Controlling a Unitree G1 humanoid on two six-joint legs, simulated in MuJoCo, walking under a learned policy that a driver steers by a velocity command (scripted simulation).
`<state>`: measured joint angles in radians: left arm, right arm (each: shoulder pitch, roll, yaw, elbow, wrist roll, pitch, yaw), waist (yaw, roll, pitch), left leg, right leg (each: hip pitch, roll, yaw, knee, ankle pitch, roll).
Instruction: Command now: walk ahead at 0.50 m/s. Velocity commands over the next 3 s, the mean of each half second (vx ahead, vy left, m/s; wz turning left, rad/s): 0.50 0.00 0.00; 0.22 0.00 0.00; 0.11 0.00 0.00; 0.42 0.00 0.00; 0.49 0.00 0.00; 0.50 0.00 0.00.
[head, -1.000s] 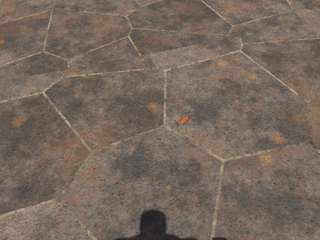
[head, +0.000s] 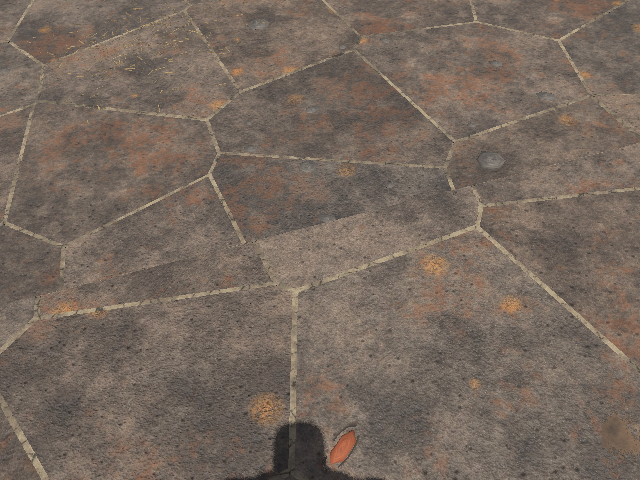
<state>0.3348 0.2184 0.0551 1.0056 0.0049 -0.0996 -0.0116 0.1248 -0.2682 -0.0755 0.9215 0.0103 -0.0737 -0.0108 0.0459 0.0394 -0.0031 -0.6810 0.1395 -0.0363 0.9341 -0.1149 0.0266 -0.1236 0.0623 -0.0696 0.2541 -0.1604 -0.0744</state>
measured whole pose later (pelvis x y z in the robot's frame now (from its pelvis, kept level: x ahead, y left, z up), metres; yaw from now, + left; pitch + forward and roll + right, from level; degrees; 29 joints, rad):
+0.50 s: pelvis +0.29 +0.08 +0.00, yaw +0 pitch +1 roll +1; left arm 0.17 0.27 0.07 0.94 -0.02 -0.08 0.01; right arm 0.28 -0.23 -0.06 0.98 -0.01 -0.10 0.02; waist -0.03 -0.04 0.01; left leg -0.21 -0.06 0.07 0.33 -0.15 0.08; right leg -0.59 -0.12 0.03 1.07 -0.26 -0.04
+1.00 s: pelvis +0.47 +0.04 -0.02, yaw +1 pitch +1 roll -1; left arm 0.13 0.21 0.07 0.94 -0.01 -0.09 -0.03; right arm 0.25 -0.24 -0.05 1.00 -0.04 -0.08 0.05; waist -0.02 0.05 0.04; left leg -0.34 0.08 -0.01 0.82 -0.47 -0.08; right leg -0.36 0.04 -0.07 0.44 -0.09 -0.05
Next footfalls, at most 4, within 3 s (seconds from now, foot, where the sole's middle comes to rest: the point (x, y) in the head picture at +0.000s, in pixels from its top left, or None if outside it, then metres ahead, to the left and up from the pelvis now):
0.28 left None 0.35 0.16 -0.79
0.76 right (386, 435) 0.61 -0.06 -0.79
1.04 left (272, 479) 0.50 0.18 -0.79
1.94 left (285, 299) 0.96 0.19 -0.79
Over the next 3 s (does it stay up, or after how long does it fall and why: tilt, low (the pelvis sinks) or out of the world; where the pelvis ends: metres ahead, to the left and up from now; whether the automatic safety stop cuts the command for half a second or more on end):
stays up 1.39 0.10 -0.17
